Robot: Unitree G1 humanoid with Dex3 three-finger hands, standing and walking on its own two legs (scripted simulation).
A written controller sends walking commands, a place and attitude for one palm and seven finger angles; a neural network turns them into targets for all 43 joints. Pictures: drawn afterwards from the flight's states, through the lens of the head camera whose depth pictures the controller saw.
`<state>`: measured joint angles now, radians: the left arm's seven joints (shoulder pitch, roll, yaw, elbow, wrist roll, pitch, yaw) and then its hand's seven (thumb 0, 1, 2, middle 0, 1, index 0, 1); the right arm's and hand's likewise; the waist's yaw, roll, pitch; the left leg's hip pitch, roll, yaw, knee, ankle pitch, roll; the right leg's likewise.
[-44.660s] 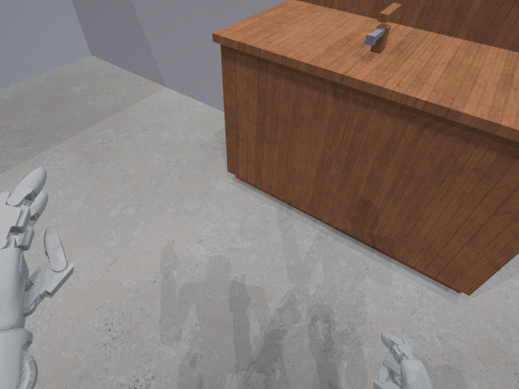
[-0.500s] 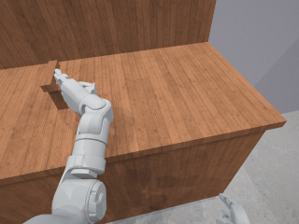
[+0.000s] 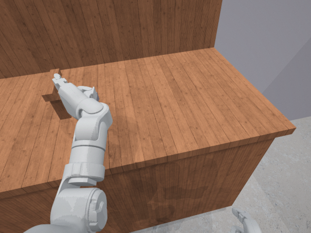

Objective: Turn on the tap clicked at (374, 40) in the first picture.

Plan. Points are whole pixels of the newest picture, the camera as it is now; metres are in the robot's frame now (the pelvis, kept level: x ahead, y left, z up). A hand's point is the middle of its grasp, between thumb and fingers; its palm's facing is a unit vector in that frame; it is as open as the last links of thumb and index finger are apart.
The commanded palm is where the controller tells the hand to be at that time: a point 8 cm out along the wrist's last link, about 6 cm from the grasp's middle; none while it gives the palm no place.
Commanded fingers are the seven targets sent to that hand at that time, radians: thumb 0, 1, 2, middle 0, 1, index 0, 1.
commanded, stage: lift the hand up off the lever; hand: left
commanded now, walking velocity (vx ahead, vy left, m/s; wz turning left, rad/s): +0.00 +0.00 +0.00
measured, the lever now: (93, 98) +0.48 +0.23 +0.11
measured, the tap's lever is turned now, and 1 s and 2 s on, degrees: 76 76 76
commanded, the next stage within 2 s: draw the hand back beside the body in 0.38 s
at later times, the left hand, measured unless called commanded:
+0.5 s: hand (95, 90) +0.41 +0.18 +0.19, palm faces +0.75 -0.66 -0.07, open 7.8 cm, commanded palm +0.34 +0.21 +0.19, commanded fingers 0.00 0.90 0.90 -0.15 -0.16 -0.15 -0.16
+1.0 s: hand (59, 127) +0.28 +0.22 +0.20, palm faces +0.33 -0.92 -0.21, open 7.7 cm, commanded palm +0.25 +0.25 +0.18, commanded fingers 0.00 0.90 0.90 -0.18 -0.23 -0.18 -0.23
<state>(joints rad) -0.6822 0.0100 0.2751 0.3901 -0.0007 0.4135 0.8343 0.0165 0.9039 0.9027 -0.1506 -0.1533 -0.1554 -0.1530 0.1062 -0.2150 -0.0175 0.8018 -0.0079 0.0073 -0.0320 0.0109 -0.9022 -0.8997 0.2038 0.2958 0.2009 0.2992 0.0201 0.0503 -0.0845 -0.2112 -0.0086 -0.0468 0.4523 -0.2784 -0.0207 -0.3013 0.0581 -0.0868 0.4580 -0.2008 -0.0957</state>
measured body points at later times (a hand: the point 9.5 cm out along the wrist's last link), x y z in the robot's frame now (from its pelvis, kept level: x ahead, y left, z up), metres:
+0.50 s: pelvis +0.00 +0.01 +0.00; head -0.01 -0.01 +0.45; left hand +0.37 +0.22 +0.20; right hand +0.21 -0.20 -0.10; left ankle -0.03 +0.14 -0.74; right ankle +0.03 -0.05 -0.74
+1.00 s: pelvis -0.02 +0.02 +0.01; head -0.04 -0.01 +0.46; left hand +0.25 +0.26 +0.21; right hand +0.18 -0.21 -0.08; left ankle -0.03 +0.14 -0.74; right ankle +0.03 -0.05 -0.74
